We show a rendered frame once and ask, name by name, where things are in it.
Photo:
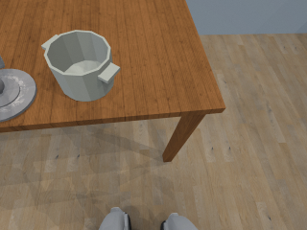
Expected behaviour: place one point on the pot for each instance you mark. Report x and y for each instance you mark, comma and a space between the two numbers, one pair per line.
82, 64

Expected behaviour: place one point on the table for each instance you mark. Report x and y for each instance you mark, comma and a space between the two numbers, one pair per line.
164, 70

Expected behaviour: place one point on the lid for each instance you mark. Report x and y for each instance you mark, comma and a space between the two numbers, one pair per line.
18, 94

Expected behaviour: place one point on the left robot shin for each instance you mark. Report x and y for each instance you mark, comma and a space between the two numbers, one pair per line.
115, 209

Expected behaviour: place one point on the left robot thigh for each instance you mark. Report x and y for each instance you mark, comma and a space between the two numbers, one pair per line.
115, 221

